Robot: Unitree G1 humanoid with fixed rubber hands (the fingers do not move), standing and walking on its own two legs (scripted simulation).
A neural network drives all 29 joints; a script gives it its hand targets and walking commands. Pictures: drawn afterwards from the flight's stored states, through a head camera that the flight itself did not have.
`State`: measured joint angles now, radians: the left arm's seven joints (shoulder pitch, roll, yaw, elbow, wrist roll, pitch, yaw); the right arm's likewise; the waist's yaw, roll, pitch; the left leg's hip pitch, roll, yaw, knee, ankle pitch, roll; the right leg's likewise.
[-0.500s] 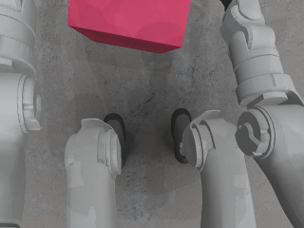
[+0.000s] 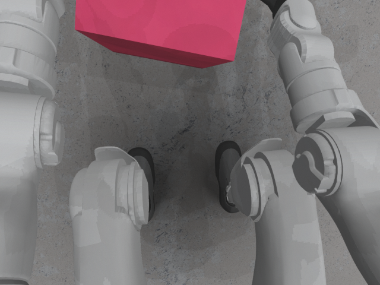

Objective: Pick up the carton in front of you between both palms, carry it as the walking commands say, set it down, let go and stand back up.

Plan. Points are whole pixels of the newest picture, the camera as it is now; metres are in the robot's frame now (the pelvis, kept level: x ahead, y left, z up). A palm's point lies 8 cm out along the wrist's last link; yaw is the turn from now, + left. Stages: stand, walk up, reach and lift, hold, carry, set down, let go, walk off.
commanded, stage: reach and lift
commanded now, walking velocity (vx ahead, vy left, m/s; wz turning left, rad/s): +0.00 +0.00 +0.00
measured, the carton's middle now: out of the picture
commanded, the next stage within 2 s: none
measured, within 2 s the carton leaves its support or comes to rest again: leaves its support in 0.50 s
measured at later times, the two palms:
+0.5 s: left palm out of the picture +0.57 +0.21 -0.17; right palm out of the picture +0.55 -0.10 -0.15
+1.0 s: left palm out of the picture +0.50 +0.21 +0.03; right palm out of the picture +0.50 -0.09 +0.03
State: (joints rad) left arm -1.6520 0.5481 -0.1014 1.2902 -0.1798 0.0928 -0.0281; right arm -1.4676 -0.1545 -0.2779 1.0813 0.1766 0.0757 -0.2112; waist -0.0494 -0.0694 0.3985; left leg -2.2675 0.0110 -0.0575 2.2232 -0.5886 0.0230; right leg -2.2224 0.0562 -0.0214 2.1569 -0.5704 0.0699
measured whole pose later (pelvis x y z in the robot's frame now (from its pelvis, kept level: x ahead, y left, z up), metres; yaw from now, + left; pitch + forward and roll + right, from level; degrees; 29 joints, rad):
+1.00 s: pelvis -0.01 -0.02 +0.09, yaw +6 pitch +43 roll -4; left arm -1.29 0.18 0.37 0.95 0.28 0.38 -0.04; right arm -1.13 0.12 -0.66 0.65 -0.25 0.36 -0.13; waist -0.04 -0.02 -0.09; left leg -2.12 -0.07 -0.08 1.84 -0.46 -0.03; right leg -2.08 0.08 0.04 1.83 -0.50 0.07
